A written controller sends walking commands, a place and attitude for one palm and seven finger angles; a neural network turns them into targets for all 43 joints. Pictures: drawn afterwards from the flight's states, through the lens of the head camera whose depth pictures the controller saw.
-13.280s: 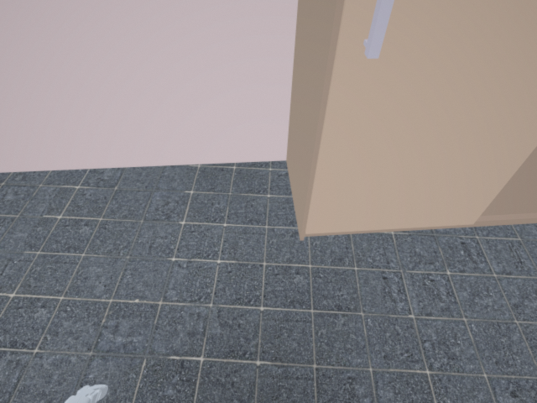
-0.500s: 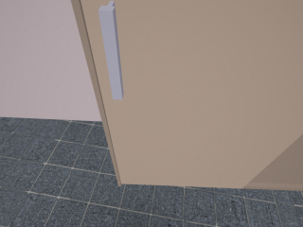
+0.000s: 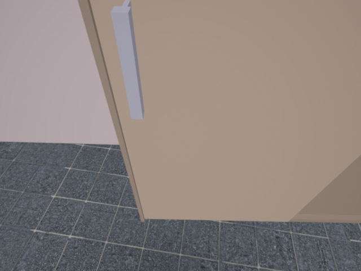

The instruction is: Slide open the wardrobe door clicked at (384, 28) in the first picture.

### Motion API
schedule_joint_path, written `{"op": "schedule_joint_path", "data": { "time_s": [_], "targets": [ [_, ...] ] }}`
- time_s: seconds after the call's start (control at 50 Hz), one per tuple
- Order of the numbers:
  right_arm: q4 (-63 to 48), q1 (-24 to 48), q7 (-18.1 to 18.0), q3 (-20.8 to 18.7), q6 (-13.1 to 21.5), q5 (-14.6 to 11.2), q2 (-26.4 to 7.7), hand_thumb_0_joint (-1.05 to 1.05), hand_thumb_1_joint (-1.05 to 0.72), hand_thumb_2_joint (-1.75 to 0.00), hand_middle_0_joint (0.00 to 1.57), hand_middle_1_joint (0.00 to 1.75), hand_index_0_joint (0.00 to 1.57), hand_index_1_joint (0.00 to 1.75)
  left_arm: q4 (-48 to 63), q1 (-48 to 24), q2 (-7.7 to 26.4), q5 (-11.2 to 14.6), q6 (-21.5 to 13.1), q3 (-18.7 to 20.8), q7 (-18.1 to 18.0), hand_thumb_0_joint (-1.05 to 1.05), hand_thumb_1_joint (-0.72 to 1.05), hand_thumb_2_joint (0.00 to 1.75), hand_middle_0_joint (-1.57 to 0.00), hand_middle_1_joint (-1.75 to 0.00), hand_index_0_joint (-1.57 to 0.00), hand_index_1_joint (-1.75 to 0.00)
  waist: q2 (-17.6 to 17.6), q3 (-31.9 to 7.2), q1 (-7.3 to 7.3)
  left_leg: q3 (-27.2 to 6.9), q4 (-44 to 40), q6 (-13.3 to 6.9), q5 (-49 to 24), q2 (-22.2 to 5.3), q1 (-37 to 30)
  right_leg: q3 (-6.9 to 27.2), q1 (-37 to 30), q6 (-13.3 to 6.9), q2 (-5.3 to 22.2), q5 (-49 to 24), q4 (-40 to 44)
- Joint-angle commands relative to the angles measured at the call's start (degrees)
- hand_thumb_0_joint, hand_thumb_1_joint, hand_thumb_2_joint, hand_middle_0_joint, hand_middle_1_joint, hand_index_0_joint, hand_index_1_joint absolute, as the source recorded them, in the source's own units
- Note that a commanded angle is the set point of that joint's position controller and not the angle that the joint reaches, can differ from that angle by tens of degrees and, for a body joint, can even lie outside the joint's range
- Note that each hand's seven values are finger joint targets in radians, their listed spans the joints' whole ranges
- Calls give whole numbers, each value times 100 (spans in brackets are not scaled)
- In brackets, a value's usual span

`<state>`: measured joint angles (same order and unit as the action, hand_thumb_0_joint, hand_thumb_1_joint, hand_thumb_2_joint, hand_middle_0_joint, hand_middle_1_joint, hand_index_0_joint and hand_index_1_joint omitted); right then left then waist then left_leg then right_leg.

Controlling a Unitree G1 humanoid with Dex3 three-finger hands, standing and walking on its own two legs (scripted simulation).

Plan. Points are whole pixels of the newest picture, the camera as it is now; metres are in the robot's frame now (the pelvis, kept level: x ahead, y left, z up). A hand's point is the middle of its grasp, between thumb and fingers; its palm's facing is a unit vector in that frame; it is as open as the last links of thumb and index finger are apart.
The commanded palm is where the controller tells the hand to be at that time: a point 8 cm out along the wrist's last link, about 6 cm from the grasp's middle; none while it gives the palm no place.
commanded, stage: look again from close up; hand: left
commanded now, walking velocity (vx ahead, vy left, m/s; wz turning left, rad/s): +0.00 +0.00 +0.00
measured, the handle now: (133, 66) +0.46 +0.14 +0.23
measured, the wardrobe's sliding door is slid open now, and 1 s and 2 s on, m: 0.00 0.00 0.00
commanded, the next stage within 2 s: raise the hand with hooked fingers in 0.08 s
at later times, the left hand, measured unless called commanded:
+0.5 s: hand (122, 222) +0.21 +0.14 +0.03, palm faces +0.07 -1.00 +0.00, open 8.0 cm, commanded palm +0.12 +0.22 -0.01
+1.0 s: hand (83, 200) +0.23 +0.20 +0.08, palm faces +0.10 -0.99 -0.10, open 11.0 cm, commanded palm +0.17 +0.25 +0.10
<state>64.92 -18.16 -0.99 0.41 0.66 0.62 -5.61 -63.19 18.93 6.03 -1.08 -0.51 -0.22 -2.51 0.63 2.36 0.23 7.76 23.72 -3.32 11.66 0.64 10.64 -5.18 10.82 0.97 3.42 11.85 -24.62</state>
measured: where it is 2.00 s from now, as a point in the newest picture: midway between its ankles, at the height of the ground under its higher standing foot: outside the picture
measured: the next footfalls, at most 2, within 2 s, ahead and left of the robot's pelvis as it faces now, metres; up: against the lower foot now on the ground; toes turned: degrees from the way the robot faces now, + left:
none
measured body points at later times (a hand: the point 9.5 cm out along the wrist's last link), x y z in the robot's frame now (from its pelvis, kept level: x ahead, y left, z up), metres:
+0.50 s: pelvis +0.00 -0.02 -0.04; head +0.00 -0.02 +0.41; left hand +0.20 +0.19 +0.03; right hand +0.18 -0.29 -0.09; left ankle +0.02 +0.08 -0.74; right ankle +0.02 -0.13 -0.74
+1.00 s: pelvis +0.03 -0.05 -0.02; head +0.04 -0.07 +0.43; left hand +0.21 +0.26 +0.09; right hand +0.21 -0.26 -0.11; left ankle +0.02 +0.08 -0.74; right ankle +0.02 -0.13 -0.74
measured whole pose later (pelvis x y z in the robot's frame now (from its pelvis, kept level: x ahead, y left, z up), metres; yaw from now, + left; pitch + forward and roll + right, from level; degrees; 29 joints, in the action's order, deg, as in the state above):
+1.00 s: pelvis +0.03 -0.05 -0.02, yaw +4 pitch +4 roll +0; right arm 36.0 -14.3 -4.1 3.0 15.8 -3.4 -12.7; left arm 2.1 19.5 19.3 22.5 -9.9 20.5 22.8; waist -2.9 -2.8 1.0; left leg 2.2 39.7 0.7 20.4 -2.6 22.8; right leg -7.7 20.5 -2.7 -0.1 21.7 -38.4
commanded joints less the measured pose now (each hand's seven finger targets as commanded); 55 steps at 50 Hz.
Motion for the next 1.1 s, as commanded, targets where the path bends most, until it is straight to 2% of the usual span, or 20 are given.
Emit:
{"op": "schedule_joint_path", "data": {
  "time_s": [0.0,0.14,0.16,0.18,0.2,0.22,0.24,0.28,0.32,0.38,0.44,0.5,0.58,0.66,0.7,0.78,0.88,0.94,1.02,1.08],
  "targets": [
    [-149,-423,-53,-120,83,7,-512,0,-90,-90,20,30,20,30,110,536,394,-7,-72,91,-12,0,90,90,-20,-30,-20,-30,-45,308,15,-929,-831,120,379,-755,384,436,76,-245,334,-146,356],
    [-126,-437,-61,-103,93,4,-481,0,-90,-90,20,30,20,30,89,531,364,8,-89,90,-16,0,90,90,-20,-30,-20,-30,-15,317,-6,-839,-727,143,155,-714,275,494,133,-247,352,-161,406],
    [-553,221,-8,-125,128,-39,-911,0,-90,-90,20,30,20,30,-72,603,718,-77,-134,20,-192,0,90,90,-20,-30,-20,-30,42,465,153,-671,303,282,-482,-845,557,616,404,-240,491,-852,313],
    [-2800,117,-231,-163,947,-211,-1906,0,-90,-90,20,30,20,30,9131,-3549,1669,1121,-1309,274,-201,0,88,89,-20,-32,-20,-32,-1227,-2609,-738,-825,-140,354,-360,-181,-1194,123,-119,-225,-199,-540,-243],
    [-2498,733,-412,119,1410,-334,-1400,0,-90,-90,20,30,20,30,9116,-2914,2273,875,-1174,894,-596,0,85,88,-20,-33,-20,-33,-1741,-2239,-285,-872,-353,503,322,-439,-959,154,196,-258,-237,186,-800],
    [-2652,527,-318,47,1733,-341,-1112,0,-90,-90,20,30,20,30,7400,-47,625,706,-391,-149,-705,0,83,87,-21,-34,-21,-34,-1183,-1351,-167,-1173,-686,509,955,-522,-40,-137,758,-317,-270,832,-1039],
    [-2340,386,-332,-4,1846,-487,-1155,0,-90,-90,20,30,20,30,6665,588,-196,890,118,-642,-788,0,81,86,-21,-36,-21,-36,-749,-610,-244,-1222,-640,421,1458,-413,527,-109,1016,-231,-279,763,-933],
    [-2778,507,-403,-136,2151,-496,-1515,0,-90,-90,20,30,20,30,7952,303,19,1019,-317,-782,-697,0,76,84,-21,-39,-21,-39,-458,-279,-321,-1247,-179,338,1734,-340,767,-24,1069,-179,-263,984,-567],
    [-3029,487,-352,-225,2254,-303,-1592,0,-90,-90,20,30,20,30,7791,286,122,882,-786,-612,-591,0,71,82,-21,-42,-21,-42,721,-101,-441,-1230,347,346,1555,-193,1124,-46,1504,-172,-303,1399,-592],
    [-3296,805,-124,-458,2077,-165,-1569,0,-90,-90,20,30,20,30,6105,1926,186,1203,-1874,228,268,0,64,79,-22,-47,-22,-47,1792,80,105,-814,1188,442,1218,-87,2097,-38,2109,-194,-303,2141,-894],
    [-3853,1182,138,-649,1697,-178,-1598,0,-90,-90,20,30,20,30,6038,2354,1123,1407,-2852,1448,1339,0,57,76,-22,-51,-22,-51,854,-409,399,-537,1722,460,644,63,2341,185,1626,-328,-238,1218,-1394],
    [-4320,1353,93,-603,1363,-243,-1451,0,-90,-90,20,30,20,30,7079,2295,1455,1465,-2533,1780,1463,0,50,73,-23,-55,-23,-55,-331,-1093,613,-402,1761,342,244,75,2166,267,1283,-322,-232,383,-1716],
    [-4478,1019,-91,-493,1275,-259,-1313,0,-90,-90,20,30,20,30,8802,970,1483,1680,-2604,1767,1221,0,41,69,-24,-62,-24,-62,-746,-1525,148,-547,2013,217,-207,-29,1610,417,1422,-222,-287,-293,-1598],
    [-4137,758,-219,-360,1501,-284,-1431,0,-90,-90,20,30,20,30,8859,39,1406,1853,-3052,1366,1630,0,32,65,-24,-68,-24,-68,-474,-1158,-392,-766,2252,173,73,-88,1552,652,1785,-95,-269,-55,-1246],
    [-3973,767,-317,-278,1627,-345,-1533,0,-90,-90,20,30,20,30,8403,-352,1535,1936,-2926,1250,2058,0,27,63,-25,-70,-25,-70,-408,-829,-497,-829,2234,136,209,-114,1547,848,1769,-77,-218,178,-967],
    [-3877,940,-466,-223,1762,-424,-1627,0,-90,-90,20,30,20,30,7696,-370,2135,2127,-2055,1898,2620,0,18,59,-25,-76,-25,-76,-120,-1223,-199,-862,1944,128,89,-119,1475,1039,1042,68,-20,72,-615],
    [-3932,1120,-461,-137,1848,-414,-1510,0,-90,-90,20,30,20,30,7493,-105,2447,2524,-1350,2880,2575,0,6,54,-26,-84,-26,-84,341,-1633,226,-943,1481,181,-582,-114,1235,820,94,240,75,-1516,-672],
    [-3985,1090,-374,-118,1992,-420,-1463,0,-90,-90,20,30,20,30,7870,27,2389,2620,-1332,2976,2490,0,-1,51,-27,-88,-27,-88,78,-1824,342,-858,1309,192,-1012,-81,867,634,-176,252,46,-2616,-814],
    [-3955,1019,-362,-133,2126,-457,-1543,0,-90,-90,20,30,20,30,7862,-88,2257,2571,-1115,2804,2471,0,-10,47,-27,-94,-27,-94,194,-1424,296,-812,1067,179,-975,-101,649,490,115,211,-59,-2168,-654],
    [-3944,1017,-439,-125,2192,-495,-1605,0,-90,-90,20,30,20,30,8083,-621,2488,2503,-876,2815,2444,0,-17,44,-28,-99,-28,-99,-248,-1226,282,-796,814,157,-728,-102,395,293,379,13,-195,-1122,-470]
  ]
}}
